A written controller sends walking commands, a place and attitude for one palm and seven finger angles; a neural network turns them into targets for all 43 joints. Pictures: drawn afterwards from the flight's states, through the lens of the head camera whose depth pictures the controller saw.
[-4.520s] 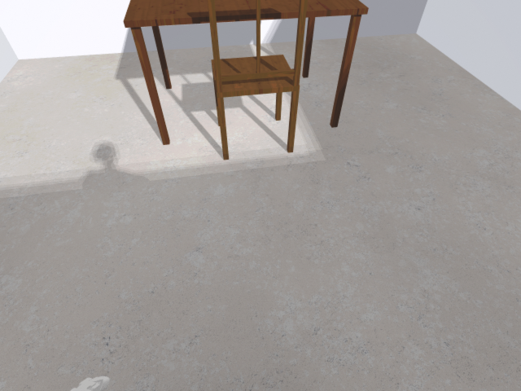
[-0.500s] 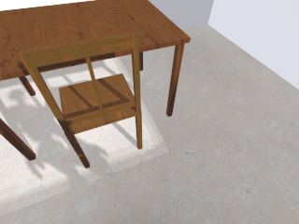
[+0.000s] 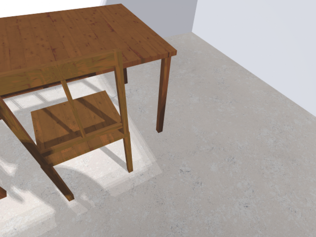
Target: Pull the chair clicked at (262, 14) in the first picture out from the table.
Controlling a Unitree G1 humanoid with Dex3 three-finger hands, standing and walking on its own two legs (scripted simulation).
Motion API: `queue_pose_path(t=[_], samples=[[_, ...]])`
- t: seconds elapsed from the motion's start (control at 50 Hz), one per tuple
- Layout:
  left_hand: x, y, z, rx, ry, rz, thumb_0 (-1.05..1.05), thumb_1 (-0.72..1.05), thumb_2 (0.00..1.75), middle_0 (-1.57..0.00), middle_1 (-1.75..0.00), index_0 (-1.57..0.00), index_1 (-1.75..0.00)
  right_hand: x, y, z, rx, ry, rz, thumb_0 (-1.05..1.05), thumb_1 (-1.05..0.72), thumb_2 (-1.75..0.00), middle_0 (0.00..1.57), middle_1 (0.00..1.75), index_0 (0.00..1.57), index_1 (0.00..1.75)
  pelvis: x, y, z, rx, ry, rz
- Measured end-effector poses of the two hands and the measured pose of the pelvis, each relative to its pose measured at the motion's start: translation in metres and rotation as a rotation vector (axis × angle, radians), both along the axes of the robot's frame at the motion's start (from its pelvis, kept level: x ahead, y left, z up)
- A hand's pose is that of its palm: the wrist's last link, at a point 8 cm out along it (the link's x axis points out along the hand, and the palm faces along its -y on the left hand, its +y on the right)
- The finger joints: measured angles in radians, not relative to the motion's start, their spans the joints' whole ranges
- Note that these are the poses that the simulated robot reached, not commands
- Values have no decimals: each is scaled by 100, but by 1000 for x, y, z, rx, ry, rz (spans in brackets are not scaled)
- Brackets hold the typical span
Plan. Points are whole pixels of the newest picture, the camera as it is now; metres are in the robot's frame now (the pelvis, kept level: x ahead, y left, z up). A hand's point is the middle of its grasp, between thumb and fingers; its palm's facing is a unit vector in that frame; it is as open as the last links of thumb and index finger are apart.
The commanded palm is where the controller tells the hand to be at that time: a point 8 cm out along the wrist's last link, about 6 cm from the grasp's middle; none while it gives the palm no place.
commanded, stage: take the last steps up to it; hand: left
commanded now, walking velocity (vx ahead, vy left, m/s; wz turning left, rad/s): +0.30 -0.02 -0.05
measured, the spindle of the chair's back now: (74, 111) +0.57 +0.34 -0.09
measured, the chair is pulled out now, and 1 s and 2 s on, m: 0.00 0.00 0.00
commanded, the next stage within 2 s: come to a stop and stand still in 0.52 s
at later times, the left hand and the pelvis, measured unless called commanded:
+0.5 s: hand (121, 214) +0.22 +0.11 -0.16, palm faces +0.05 -0.97 -0.23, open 7.1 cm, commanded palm none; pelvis +0.16 -0.07 +0.00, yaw +0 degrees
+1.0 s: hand (117, 220) +0.21 +0.12 -0.18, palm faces +0.03 -0.98 -0.20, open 7.3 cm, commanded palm none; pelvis +0.21 -0.05 +0.00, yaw -2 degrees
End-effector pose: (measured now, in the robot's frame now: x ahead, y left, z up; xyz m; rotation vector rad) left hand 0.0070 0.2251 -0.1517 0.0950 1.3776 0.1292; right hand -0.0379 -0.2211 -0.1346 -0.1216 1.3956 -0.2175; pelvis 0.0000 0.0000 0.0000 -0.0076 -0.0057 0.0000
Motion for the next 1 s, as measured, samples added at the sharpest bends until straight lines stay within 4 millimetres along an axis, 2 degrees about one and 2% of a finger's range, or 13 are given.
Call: queue_pose_path(t=[0.1, 0.2, 0.28, 0.34, 0.38, 0.44, 0.52, 0.6, 0.7, 0.76, 0.84, 0.92, 1.0], samples=[[55, 1, 11, 28, -57, -25, 1, 93, 90, -20, -29, -20, -30, -14, 13, 2, 51, 112, -35, 0, -91, -90, 20, 30, 20, 30, 26, -6, 4, 8, 6, -7], [120, -17, 13, 46, -103, -78, 1, 92, 90, -19, -29, -20, -30, -10, 11, -5, 101, 192, -85, 1, -91, -89, 20, 30, 20, 30, 59, -22, -1, 26, 8, -24], [176, -43, 6, 58, -166, -115, 0, 92, 90, -19, -29, -20, -30, 9, -5, -23, 132, 231, -112, 1, -91, -89, 20, 30, 20, 30, 93, -43, -16, 37, 1, -32], [198, -60, 7, 56, -219, -92, 0, 92, 90, -19, -29, -20, -30, 43, -25, -31, 135, 224, -89, 1, -91, -89, 20, 30, 20, 30, 111, -56, -19, 23, -14, -18], [202, -68, 11, 53, -223, -58, 0, 92, 89, -20, -29, -20, -30, 78, -40, -29, 115, 175, -64, 1, -91, -89, 20, 30, 20, 30, 123, -62, -14, 20, -18, -15], [207, -65, 20, 86, -219, -19, -2, 95, 89, -20, -30, -20, -30, 139, -61, -24, 77, 63, -21, 1, -91, -89, 20, 30, 20, 30, 140, -68, -5, 12, -15, -6], [203, -65, 23, 95, -162, -15, -2, 95, 89, -20, -30, -20, -30, 217, -77, -15, 41, -85, 23, 1, -91, -90, 20, 30, 20, 30, 161, -71, 1, 7, -8, -1], [192, -69, 18, 67, -91, 11, -1, 94, 89, -20, -30, -20, -30, 278, -78, -6, 30, -177, 69, 0, -91, -90, 20, 30, 19, 30, 183, -69, 2, -2, -9, 1], [176, -73, 4, 18, 10, 65, -1, 92, 89, -20, -30, -20, -30, 335, -62, 0, 21, -223, 134, 0, -91, -90, 20, 30, 19, 30, 210, -59, -1, -17, -19, 3], [171, -72, -8, -8, 79, 87, 0, 92, 89, -20, -30, -20, -30, 357, -47, -3, 9, -236, 159, 0, -91, -90, 20, 30, 20, 30, 226, -50, -8, -27, -27, 1], [174, -71, -13, -19, 131, 87, 0, 92, 89, -20, -30, -20, -30, 365, -29, -2, 17, -210, 159, 0, -91, -90, 20, 30, 20, 30, 236, -44, -8, 8, -27, -18], [185, -64, -8, -2, 143, 53, 0, 91, 89, -20, -30, -20, -30, 358, -26, -6, 25, -190, 115, 0, -91, -89, 20, 30, 20, 30, 230, -44, -6, 22, -11, -31], [200, -53, 0, 54, 108, 12, 0, 91, 89, -20, -30, -20, -30, 340, -46, -10, 10, -175, 76, -1, -92, -89, 21, 30, 20, 30, 213, -51, -5, 12, 2, -40]])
